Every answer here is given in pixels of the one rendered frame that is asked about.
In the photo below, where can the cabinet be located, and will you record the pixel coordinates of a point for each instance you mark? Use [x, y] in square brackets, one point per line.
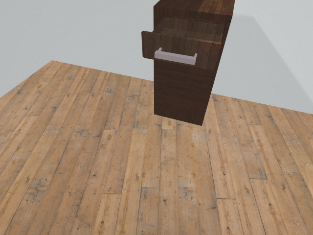
[182, 92]

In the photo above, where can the drawer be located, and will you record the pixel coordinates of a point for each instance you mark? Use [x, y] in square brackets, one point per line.
[185, 38]

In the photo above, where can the handle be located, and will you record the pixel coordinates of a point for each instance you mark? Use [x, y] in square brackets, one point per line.
[175, 57]

